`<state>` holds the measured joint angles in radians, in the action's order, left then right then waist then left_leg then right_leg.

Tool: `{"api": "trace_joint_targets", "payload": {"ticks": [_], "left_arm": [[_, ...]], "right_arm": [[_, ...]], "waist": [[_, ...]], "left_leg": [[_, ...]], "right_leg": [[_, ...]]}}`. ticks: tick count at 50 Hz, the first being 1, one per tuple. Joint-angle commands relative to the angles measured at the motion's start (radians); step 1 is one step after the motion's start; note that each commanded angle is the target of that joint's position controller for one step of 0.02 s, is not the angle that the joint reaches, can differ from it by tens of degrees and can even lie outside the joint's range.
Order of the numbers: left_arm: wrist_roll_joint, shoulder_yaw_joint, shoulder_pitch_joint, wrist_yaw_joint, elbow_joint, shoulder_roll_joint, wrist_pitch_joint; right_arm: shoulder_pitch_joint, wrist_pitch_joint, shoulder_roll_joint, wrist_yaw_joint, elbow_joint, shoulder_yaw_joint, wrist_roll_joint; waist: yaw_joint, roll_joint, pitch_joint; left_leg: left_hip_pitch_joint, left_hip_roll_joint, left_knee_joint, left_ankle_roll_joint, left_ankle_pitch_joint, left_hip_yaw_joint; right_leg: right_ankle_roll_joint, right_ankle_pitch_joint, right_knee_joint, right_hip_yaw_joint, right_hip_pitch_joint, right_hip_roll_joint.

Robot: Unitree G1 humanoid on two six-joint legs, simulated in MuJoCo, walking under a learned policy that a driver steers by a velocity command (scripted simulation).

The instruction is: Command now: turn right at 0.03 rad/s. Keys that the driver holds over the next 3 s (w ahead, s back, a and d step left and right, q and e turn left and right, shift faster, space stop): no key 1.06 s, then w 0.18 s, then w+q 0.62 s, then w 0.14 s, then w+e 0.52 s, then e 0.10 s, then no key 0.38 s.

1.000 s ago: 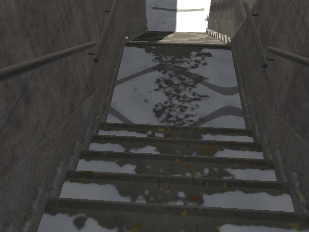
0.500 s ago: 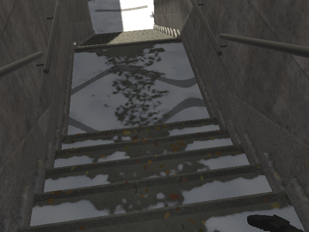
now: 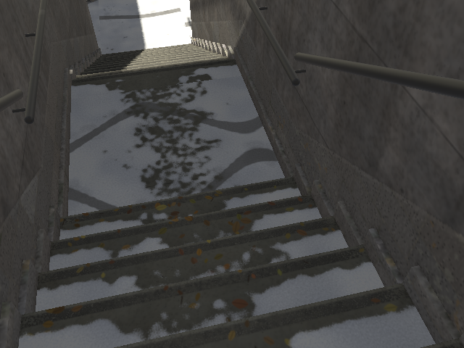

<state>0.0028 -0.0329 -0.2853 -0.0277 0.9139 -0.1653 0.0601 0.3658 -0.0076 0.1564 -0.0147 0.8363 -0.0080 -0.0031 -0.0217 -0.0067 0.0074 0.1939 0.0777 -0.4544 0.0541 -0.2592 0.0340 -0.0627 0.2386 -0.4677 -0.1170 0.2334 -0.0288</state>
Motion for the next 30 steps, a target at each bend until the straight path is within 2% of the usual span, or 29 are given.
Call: {"api": "trace_joint_targets", "payload": {"ticks": [1,3,5,10,14,30], "left_arm": [[0.006,-0.023,-0.037,-0.012,0.003,-0.087,-0.013],[0.011,-0.023,-0.039,-0.019,0.014,-0.083,-0.013],[0.016,-0.025,-0.038,-0.023,0.030,-0.090,-0.013],[0.016,-0.026,-0.044,-0.033,0.069,-0.091,-0.007],[0.017,-0.026,-0.057,-0.040,0.096,-0.091,-0.005],[0.015,-0.021,-0.070,-0.045,0.163,-0.074,-0.002]], "right_arm": [[0.059,0.006,0.077,0.001,-0.024,-0.021,0.002],[0.058,0.001,0.082,-0.001,-0.012,-0.022,-0.003],[0.056,-0.005,0.085,-0.007,-0.003,-0.024,-0.005],[0.049,-0.011,0.090,-0.013,0.019,-0.024,0.001],[0.048,-0.019,0.097,-0.014,0.036,-0.027,-0.003],[0.077,-0.019,0.090,-0.024,0.102,-0.028,-0.004]], "waist": [[0.003,-0.029,-0.007],[0.008,-0.018,0.000],[0.006,-0.034,-0.005],[0.003,-0.012,-0.011],[0.009,0.002,-0.018],[0.012,-0.005,-0.065]], "left_leg": [[0.024,-0.098,0.111,0.027,0.205,0.088],[0.003,-0.096,0.109,0.021,0.239,0.080],[-0.006,-0.095,0.106,0.015,0.256,0.070],[-0.025,-0.086,0.107,-0.006,0.285,0.048],[-0.036,-0.088,0.112,-0.020,0.297,0.043],[-0.024,-0.088,0.154,-0.038,0.186,0.029]], "right_leg": [[0.064,-0.169,0.068,-0.024,-0.076,-0.014],[0.071,-0.200,0.072,-0.024,-0.084,-0.015],[0.077,-0.233,0.074,-0.021,-0.086,-0.013],[0.091,-0.298,0.081,-0.009,-0.094,-0.007],[0.096,-0.316,0.090,-0.006,-0.109,-0.011],[0.097,-0.243,0.134,0.005,-0.109,0.002]]}}
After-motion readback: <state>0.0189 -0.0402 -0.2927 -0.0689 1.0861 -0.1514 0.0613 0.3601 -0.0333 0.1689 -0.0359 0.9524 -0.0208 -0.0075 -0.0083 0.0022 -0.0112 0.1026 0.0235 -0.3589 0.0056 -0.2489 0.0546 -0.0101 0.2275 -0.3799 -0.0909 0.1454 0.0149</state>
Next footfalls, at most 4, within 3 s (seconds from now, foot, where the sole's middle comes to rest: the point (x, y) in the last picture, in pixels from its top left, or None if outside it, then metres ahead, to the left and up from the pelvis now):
1.74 left None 0.33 0.11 -0.93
2.22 right None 0.65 -0.02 -1.08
2.72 left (181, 311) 0.87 0.22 -1.23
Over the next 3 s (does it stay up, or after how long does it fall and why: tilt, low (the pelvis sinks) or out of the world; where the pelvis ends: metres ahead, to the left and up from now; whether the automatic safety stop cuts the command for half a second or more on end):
stays up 0.80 0.13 -0.46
